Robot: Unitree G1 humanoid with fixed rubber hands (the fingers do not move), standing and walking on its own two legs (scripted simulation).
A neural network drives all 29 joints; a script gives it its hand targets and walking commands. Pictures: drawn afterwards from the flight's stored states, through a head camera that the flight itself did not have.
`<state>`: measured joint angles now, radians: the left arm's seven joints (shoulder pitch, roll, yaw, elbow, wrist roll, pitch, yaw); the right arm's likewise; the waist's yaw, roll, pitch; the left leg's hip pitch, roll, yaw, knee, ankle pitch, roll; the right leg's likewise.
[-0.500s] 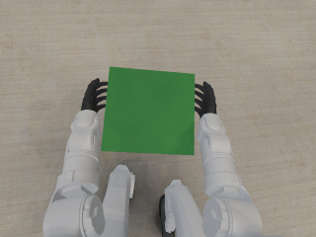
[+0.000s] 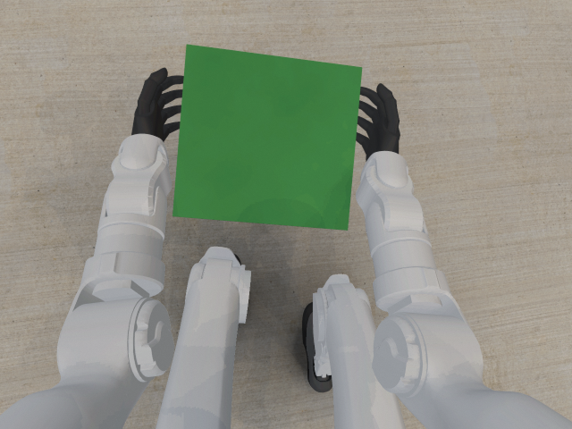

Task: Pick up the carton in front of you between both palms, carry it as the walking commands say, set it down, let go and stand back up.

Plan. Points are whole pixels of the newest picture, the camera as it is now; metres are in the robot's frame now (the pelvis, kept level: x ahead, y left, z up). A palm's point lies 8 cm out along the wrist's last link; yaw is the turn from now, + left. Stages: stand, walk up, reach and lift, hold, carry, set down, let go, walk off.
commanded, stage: set down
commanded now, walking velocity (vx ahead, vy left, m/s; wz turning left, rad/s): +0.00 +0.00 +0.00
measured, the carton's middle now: (265, 154) +0.46 +0.10 -0.20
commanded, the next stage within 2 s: none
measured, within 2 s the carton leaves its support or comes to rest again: rests again in 1.06 s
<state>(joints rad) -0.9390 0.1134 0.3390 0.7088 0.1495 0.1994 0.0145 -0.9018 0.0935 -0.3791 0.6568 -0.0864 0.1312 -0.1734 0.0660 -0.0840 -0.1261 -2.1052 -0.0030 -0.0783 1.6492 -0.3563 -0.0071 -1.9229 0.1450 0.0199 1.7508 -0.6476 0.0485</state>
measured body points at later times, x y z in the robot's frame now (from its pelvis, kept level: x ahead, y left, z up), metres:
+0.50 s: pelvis -0.03 -0.01 -0.10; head +0.31 +0.07 +0.18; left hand +0.46 +0.26 -0.27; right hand +0.51 -0.04 -0.25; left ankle +0.13 +0.13 -0.47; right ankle +0.06 -0.13 -0.47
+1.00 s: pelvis -0.03 -0.01 -0.12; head +0.32 +0.03 +0.15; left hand +0.46 +0.26 -0.30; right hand +0.51 -0.04 -0.29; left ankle +0.13 +0.12 -0.47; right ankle +0.06 -0.13 -0.47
